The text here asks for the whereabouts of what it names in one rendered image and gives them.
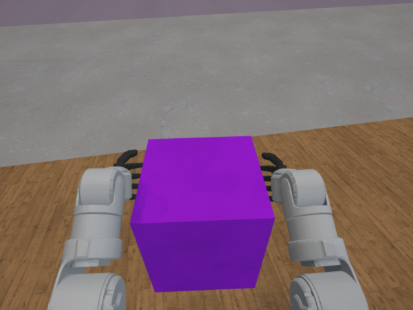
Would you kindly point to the robot left forearm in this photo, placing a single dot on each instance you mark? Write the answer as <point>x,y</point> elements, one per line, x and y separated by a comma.
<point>95,235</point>

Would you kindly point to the right robot upper arm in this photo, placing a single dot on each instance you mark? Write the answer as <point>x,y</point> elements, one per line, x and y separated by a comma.
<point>334,290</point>

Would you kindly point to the left robot upper arm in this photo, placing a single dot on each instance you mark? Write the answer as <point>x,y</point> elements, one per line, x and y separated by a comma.
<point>92,291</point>

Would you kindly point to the robot right forearm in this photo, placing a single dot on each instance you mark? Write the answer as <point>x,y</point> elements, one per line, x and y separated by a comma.
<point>313,236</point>

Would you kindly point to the robot right hand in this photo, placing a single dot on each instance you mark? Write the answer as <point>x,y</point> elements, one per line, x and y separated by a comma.
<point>277,162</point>

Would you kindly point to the robot left hand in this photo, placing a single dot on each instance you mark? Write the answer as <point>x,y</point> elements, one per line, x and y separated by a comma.
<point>121,163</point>

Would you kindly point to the carton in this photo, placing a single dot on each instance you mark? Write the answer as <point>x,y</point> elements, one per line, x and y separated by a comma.
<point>202,216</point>

